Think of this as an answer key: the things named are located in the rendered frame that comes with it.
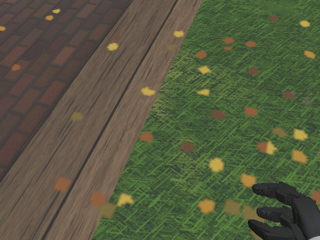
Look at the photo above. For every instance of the right robot hand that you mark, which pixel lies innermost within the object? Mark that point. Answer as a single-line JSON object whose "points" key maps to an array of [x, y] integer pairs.
{"points": [[302, 222]]}

